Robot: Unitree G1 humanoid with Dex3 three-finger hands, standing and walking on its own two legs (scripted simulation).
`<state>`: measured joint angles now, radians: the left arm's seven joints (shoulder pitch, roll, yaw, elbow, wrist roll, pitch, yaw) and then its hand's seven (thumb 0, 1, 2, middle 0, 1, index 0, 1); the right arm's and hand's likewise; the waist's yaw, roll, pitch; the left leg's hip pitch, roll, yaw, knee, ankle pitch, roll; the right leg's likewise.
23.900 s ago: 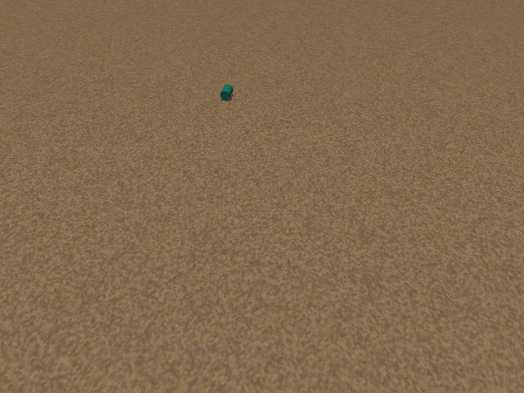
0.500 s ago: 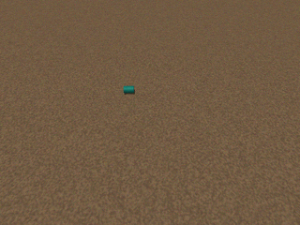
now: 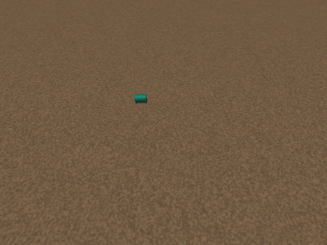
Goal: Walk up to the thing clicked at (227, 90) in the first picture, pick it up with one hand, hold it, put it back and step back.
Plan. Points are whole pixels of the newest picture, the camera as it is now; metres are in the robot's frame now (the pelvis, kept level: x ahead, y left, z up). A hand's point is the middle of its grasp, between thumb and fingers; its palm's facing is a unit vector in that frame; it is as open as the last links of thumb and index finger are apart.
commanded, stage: stand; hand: left
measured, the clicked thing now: (140, 97) +1.48 +0.20 -0.75
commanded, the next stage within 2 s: walk up in 0.34 s
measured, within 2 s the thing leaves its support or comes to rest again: neither
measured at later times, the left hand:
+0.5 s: hand out of the picture +0.09 +0.26 -0.14, palm faces -0.08 -0.93 -0.37, open 7.4 cm
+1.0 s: hand (93, 230) +0.21 +0.21 -0.15, palm faces +0.01 -0.93 -0.37, open 7.4 cm
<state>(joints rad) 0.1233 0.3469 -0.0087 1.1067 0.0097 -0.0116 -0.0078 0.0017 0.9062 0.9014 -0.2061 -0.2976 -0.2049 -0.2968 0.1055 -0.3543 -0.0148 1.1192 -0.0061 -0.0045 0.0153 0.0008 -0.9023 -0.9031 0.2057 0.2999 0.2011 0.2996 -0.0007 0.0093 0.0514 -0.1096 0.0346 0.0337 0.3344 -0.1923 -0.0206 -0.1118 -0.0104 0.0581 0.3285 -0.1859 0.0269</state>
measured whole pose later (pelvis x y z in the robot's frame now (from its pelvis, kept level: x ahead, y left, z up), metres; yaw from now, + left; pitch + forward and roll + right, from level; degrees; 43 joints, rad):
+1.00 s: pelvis +0.19 -0.07 -0.01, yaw +0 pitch -2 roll -2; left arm 0.33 0.39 0.07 0.96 0.02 -0.09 -0.05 0.00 0.90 0.90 -0.21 -0.30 -0.21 -0.30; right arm 0.25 -0.42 -0.08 0.96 -0.03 0.00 0.11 0.00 -0.90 -0.90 0.20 0.30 0.20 0.30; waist 0.03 0.05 0.05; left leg -0.53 0.08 -0.08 0.76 -0.17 -0.02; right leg 0.00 0.02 -0.13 0.33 -0.29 -0.02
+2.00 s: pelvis +0.66 -0.02 -0.03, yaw +0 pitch -2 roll -1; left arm 0.39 0.44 0.05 0.89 0.01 -0.07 -0.05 0.00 0.90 0.90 -0.21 -0.30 -0.21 -0.30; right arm 0.25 -0.43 -0.09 0.87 -0.03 -0.05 0.09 0.00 -0.90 -0.90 0.21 0.30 0.20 0.30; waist 0.05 -0.03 0.06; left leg -0.41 0.05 0.07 0.64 -0.19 0.02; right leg -0.17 -0.09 -0.05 0.69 -0.43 -0.01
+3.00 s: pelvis +0.96 -0.01 -0.02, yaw -1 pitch -3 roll -1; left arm 0.32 0.42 0.05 0.87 0.01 -0.02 -0.04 0.00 0.90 0.90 -0.21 -0.30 -0.20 -0.30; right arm 0.31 -0.40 -0.06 0.92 -0.03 -0.06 0.03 0.00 -0.90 -0.90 0.20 0.30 0.20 0.30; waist 0.03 -0.05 0.07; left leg -0.36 0.03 0.05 0.60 -0.19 0.02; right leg -0.23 -0.04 -0.07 0.69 -0.41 -0.02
